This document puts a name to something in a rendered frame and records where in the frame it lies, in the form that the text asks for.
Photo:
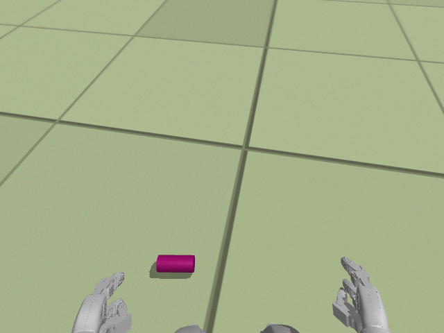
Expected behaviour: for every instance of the left robot hand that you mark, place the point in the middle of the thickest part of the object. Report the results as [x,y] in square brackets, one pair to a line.
[95,316]

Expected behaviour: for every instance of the right robot hand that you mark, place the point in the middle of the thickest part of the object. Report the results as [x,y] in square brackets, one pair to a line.
[366,299]

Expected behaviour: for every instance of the can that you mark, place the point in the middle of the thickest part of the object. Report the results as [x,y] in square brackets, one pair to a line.
[175,263]

